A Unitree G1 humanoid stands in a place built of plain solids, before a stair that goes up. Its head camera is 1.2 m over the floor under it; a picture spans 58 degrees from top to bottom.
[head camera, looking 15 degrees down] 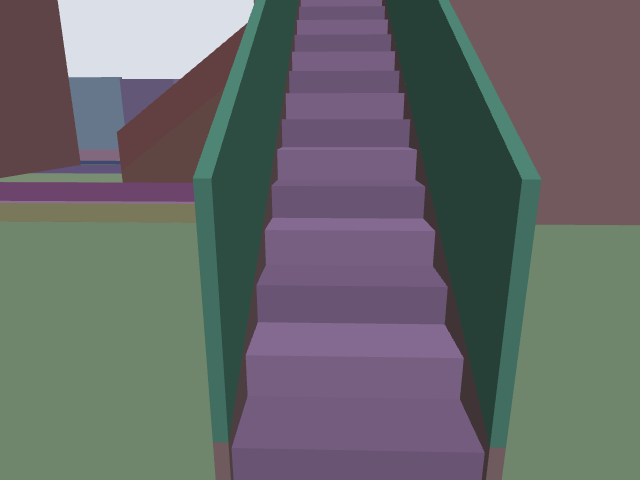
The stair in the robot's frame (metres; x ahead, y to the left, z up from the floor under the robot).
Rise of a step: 0.18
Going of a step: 0.28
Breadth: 0.82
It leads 1 degrees to the right of straight ahead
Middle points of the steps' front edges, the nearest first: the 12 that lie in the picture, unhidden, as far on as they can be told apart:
1.18 -0.12 0.18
1.46 -0.13 0.35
1.74 -0.14 0.53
2.03 -0.14 0.70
2.31 -0.15 0.88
2.59 -0.16 1.06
2.87 -0.16 1.23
3.15 -0.17 1.41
3.44 -0.18 1.58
3.72 -0.19 1.76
4.00 -0.19 1.93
4.28 -0.20 2.11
